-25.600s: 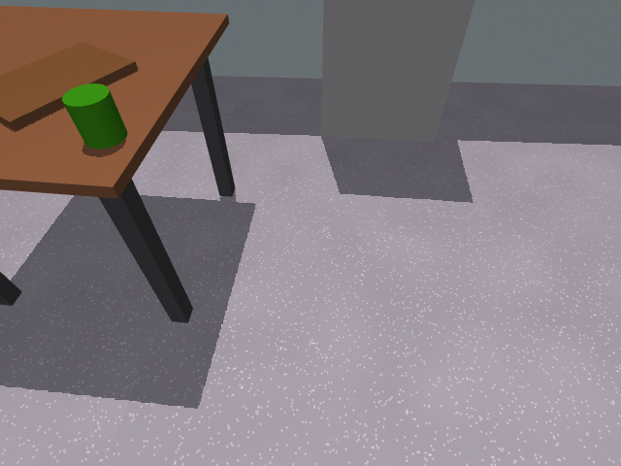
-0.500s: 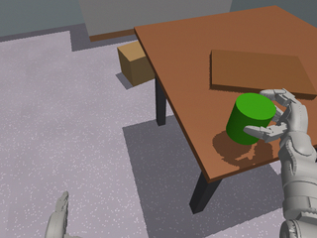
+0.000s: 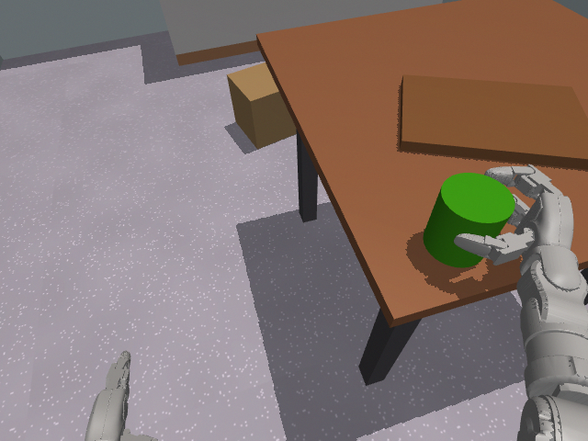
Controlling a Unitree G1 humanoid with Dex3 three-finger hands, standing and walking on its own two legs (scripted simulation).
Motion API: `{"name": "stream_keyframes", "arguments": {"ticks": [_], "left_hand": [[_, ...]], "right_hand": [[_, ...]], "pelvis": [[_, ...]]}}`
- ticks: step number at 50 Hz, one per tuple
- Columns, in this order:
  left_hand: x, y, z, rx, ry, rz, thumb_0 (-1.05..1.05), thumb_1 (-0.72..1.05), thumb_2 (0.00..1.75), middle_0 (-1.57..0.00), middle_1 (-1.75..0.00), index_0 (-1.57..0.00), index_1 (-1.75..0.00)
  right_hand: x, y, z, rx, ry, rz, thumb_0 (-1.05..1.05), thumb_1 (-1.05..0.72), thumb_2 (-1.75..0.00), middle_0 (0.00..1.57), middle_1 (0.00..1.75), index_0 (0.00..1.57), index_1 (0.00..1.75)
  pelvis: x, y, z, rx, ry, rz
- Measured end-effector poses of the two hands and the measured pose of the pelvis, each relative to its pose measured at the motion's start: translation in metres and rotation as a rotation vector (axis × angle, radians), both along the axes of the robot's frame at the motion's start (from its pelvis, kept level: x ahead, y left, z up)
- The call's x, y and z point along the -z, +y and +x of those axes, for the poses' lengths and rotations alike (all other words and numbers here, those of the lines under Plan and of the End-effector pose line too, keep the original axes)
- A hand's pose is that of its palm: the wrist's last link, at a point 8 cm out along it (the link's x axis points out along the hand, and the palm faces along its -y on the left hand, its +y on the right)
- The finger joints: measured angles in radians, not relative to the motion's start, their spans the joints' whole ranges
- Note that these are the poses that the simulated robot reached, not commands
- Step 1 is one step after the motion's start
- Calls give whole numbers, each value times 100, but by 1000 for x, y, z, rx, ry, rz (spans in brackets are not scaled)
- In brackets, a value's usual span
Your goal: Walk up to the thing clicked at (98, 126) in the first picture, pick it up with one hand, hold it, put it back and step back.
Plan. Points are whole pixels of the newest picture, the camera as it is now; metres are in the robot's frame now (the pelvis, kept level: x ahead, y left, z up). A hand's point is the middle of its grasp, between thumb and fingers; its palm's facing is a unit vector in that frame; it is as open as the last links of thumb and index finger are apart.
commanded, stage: lower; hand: right
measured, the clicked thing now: (469, 213) +0.43 -0.21 +0.06
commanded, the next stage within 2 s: loosen in 0.14 s
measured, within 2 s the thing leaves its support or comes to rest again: rests again in 1.54 s
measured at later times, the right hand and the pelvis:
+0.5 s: hand (497, 214) +0.42 -0.24 +0.08, palm faces +0.25 +0.97 +0.01, open 11.7 cm; pelvis +0.00 +0.00 -0.01, yaw +0 degrees
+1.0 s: hand (495, 214) +0.41 -0.24 +0.08, palm faces +0.23 +0.97 +0.02, open 16.2 cm; pelvis -0.01 +0.00 -0.01, yaw +0 degrees
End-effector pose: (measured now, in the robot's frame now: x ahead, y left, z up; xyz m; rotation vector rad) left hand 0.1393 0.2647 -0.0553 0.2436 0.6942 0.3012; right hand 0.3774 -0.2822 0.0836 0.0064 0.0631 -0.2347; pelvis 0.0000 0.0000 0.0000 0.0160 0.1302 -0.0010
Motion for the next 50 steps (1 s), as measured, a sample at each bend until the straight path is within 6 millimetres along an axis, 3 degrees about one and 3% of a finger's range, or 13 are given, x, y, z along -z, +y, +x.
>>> {"name": "stream_keyframes", "arguments": {"ticks": [17,30,41,50], "left_hand": [[-4,-4,-5,22,-29,20,-1,-53,6,-6,-5,-6,-4],[-3,-6,-3,33,-37,12,-1,-52,6,-6,-5,-6,-4],[-3,-4,-4,37,-31,12,-1,-53,6,-6,-5,-6,-5],[-4,-5,-6,41,-19,14,-1,-53,6,-6,-5,-6,-5]], "right_hand": [[10,-4,2,10,-26,4,-4,61,-72,68,109,72,108],[5,-6,4,11,-37,1,-2,56,-52,81,81,81,78],[7,-5,1,3,-44,12,-2,54,-28,74,59,61,47],[7,-3,3,-6,-53,9,-2,57,-12,55,41,33,23]], "pelvis": [[6,-3,-5,1,25,4],[8,-3,-4,3,31,3],[9,-1,-5,7,30,1],[10,-1,-7,8,33,1]]}}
